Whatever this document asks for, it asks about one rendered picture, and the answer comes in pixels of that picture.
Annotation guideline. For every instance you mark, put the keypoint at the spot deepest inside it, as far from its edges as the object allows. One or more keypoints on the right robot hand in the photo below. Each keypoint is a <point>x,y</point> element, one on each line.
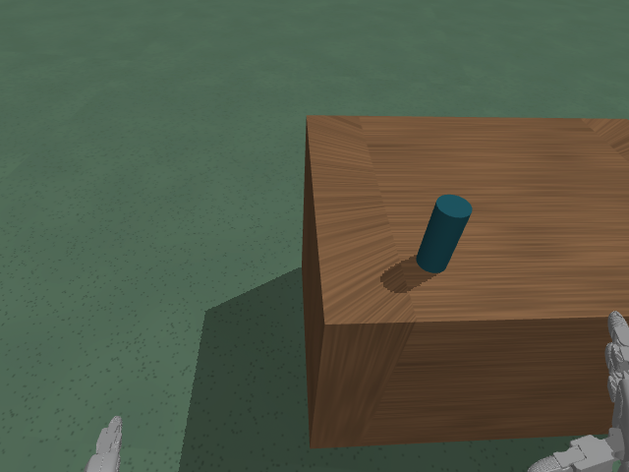
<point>589,454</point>

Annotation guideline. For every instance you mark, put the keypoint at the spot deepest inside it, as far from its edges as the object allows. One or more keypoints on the can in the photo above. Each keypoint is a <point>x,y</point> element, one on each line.
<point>446,225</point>

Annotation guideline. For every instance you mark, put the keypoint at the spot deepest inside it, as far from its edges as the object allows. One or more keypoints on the left robot hand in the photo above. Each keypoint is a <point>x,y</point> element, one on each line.
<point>107,457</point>

